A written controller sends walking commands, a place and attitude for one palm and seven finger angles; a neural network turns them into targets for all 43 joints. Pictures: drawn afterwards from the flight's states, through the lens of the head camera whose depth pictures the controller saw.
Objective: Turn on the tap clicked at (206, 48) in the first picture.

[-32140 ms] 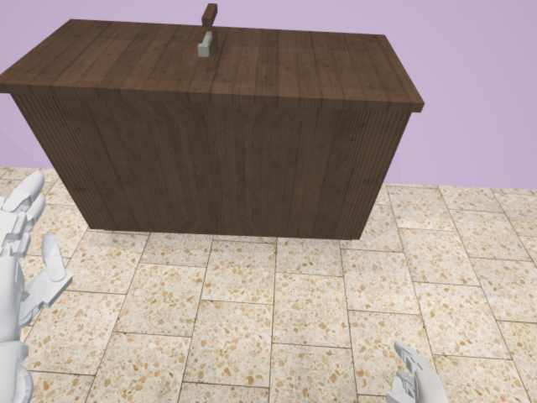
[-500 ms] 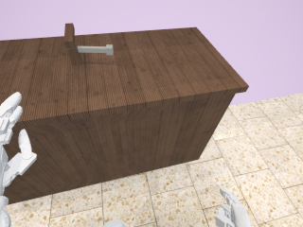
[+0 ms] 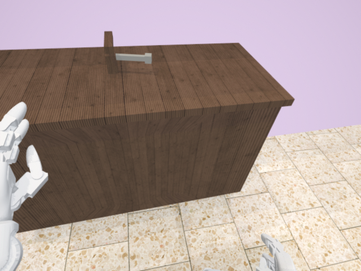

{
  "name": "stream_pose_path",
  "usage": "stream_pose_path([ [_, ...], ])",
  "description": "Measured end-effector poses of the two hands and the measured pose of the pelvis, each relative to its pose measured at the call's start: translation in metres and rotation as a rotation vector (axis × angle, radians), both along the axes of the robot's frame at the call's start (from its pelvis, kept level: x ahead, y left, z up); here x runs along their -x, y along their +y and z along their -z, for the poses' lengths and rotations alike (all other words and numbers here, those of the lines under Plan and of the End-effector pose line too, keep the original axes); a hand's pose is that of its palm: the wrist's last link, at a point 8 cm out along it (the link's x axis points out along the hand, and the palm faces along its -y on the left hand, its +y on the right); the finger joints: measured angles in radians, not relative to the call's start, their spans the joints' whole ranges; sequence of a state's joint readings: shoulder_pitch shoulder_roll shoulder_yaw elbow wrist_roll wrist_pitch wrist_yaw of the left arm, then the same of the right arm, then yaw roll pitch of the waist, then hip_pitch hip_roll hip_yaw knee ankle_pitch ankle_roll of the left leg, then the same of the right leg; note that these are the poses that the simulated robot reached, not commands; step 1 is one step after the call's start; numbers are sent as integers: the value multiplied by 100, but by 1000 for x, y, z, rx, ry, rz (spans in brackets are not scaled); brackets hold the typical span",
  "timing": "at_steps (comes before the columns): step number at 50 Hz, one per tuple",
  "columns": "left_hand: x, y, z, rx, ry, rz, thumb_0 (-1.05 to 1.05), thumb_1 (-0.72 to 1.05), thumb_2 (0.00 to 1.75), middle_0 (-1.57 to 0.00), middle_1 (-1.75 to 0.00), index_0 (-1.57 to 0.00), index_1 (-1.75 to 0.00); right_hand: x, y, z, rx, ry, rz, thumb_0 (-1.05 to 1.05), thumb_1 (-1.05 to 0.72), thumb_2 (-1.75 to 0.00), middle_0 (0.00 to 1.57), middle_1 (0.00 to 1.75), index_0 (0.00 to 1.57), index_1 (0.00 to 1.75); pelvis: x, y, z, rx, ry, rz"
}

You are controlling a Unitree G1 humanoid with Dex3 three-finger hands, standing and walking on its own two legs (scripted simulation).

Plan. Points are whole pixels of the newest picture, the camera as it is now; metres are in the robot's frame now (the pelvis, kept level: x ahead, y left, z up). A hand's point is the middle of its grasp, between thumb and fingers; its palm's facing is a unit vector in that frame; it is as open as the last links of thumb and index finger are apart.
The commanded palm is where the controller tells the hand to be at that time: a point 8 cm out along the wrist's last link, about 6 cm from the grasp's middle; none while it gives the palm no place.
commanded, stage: stop stepping back and stand still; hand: left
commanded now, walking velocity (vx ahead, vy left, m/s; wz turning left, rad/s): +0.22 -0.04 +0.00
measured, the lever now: (148, 58) +0.80 +0.17 +0.10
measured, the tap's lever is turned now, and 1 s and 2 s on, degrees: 78 78 78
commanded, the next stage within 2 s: stand and check the lever's angle in 0.98 s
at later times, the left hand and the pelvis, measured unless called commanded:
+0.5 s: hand (61, 163) +0.23 +0.22 +0.19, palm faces +0.41 -0.84 -0.35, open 7.4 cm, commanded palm +0.18 +0.26 +0.20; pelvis +0.02 -0.02 +0.02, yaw +0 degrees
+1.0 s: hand (59, 152) +0.26 +0.23 +0.18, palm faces +0.40 -0.85 -0.34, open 7.4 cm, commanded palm +0.21 +0.27 +0.20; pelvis +0.04 -0.01 +0.03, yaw +0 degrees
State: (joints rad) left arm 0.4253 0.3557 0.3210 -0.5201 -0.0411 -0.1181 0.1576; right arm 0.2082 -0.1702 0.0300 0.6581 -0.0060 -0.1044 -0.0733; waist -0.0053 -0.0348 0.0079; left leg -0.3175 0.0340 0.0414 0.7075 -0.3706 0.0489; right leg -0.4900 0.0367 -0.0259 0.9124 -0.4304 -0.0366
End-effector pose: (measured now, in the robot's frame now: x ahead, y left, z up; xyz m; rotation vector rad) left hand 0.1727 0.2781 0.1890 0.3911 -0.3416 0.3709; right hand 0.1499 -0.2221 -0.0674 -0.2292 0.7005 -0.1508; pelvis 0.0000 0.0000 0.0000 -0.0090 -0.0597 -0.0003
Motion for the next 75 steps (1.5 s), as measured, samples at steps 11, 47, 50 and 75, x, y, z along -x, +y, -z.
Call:
stream_pose_path([
  [11, 3, -18, -15, -54, 59, -53, 2, 89, 90, -20, -30, -21, -30, 4, -8, 0, -78, 18, -34, 1, -90, -90, 20, 30, 21, 30, -6, -25, -13, 1, 33, -14],
  [47, -44, -8, -9, 6, 104, -25, 2, 89, 90, -21, -30, -21, -30, -64, -4, -22, -34, -8, -29, 1, -90, -90, 20, 30, 20, 30, -43, -9, -25, 6, 38, 4],
  [50, -46, -6, -7, 13, 109, -23, 2, 89, 90, -21, -30, -21, -30, -65, -4, -24, -28, -7, -25, 1, -90, -90, 20, 30, 20, 30, -44, -8, -26, 7, 38, 6],
  [75, -42, 1, -6, 16, 114, -25, 2, 89, 90, -21, -30, -21, -30, -52, -5, -23, -13, 13, 4, 1, -91, -90, 20, 30, 20, 30, -41, 0, -27, 8, 37, 8],
])
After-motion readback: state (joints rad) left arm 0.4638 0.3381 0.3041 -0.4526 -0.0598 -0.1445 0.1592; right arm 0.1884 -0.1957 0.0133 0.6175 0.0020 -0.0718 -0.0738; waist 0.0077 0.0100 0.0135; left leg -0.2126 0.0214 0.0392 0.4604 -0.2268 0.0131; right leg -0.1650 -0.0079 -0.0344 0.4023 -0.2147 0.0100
